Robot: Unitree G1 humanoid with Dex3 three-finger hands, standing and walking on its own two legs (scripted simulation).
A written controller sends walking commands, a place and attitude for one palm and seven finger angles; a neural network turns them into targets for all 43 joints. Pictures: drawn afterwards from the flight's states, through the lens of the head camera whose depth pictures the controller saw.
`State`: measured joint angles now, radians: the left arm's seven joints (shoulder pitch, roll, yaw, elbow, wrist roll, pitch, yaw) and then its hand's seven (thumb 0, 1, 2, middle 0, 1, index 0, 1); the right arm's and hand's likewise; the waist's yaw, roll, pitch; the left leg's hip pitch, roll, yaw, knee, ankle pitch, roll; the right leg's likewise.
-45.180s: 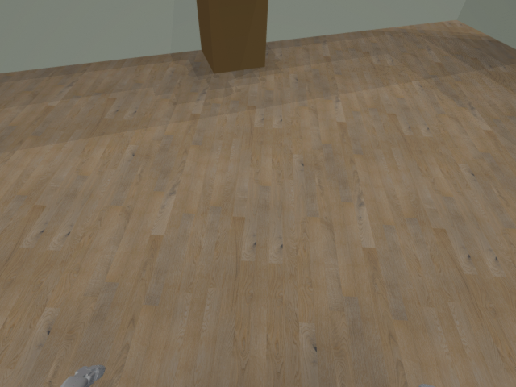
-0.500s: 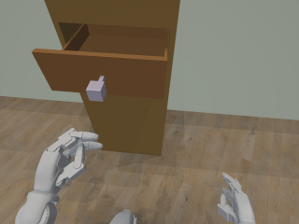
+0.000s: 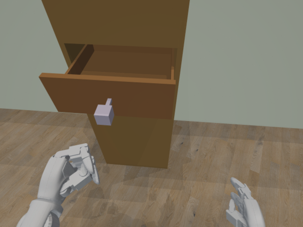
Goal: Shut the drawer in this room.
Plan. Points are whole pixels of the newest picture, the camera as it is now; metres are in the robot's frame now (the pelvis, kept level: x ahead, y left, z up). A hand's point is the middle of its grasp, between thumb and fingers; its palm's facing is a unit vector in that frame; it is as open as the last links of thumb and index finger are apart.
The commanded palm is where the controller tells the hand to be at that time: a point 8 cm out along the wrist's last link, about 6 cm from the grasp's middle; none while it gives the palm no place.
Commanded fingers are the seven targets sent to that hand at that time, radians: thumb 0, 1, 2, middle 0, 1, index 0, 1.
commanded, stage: raise the hand and make a fist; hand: left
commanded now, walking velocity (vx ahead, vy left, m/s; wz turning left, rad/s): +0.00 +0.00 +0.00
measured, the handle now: (106, 109) +0.41 +0.17 +0.09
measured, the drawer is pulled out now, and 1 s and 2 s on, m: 0.19 0.19 0.19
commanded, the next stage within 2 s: bring the fist close to the handle in 0.76 s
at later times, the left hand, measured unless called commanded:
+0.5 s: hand (82, 146) +0.22 +0.15 +0.19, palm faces -0.01 -1.00 -0.05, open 3.3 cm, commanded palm +0.19 +0.19 +0.19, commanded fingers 0.00 0.90 0.90 -1.40 -1.60 -1.40 -1.60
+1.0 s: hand (92, 144) +0.25 +0.15 +0.16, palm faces +0.01 -1.00 -0.03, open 3.3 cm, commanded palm +0.22 +0.20 +0.17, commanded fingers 0.00 0.90 0.90 -1.40 -1.60 -1.40 -1.60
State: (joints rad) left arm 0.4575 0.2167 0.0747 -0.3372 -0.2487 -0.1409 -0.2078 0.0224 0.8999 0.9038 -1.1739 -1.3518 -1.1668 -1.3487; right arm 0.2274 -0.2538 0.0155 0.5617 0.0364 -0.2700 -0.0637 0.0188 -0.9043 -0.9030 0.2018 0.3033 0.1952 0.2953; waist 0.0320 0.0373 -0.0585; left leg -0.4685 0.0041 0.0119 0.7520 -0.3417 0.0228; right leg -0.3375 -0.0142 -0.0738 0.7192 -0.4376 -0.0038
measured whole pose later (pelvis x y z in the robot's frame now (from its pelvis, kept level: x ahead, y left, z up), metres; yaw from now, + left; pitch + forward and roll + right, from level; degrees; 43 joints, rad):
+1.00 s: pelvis -0.01 -0.02 +0.02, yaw -1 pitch -3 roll +0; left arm 0.12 0.24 0.15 -0.23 -0.25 0.23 -0.15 0.02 0.90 0.90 -1.40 -1.60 -1.40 -1.60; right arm 0.20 -0.24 0.08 0.62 0.05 -0.19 -0.09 0.02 -0.90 -0.90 0.20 0.30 0.20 0.30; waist 0.04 0.05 -0.01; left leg -0.24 0.02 0.01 0.52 -0.22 0.00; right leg -0.12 0.01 -0.07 0.51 -0.32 -0.03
